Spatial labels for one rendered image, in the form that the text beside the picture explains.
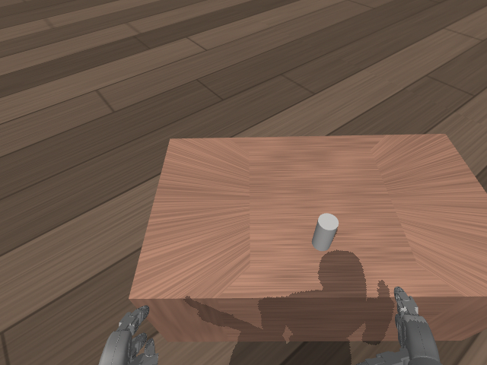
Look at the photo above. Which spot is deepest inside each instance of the left robot hand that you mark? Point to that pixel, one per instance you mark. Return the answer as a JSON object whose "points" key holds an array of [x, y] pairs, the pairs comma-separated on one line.
{"points": [[121, 348]]}

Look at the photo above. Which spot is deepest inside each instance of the right robot hand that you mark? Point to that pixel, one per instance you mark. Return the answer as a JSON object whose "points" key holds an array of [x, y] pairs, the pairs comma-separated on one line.
{"points": [[414, 335]]}

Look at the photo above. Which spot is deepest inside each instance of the can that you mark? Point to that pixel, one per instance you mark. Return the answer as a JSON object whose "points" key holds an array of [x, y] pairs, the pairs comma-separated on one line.
{"points": [[325, 231]]}

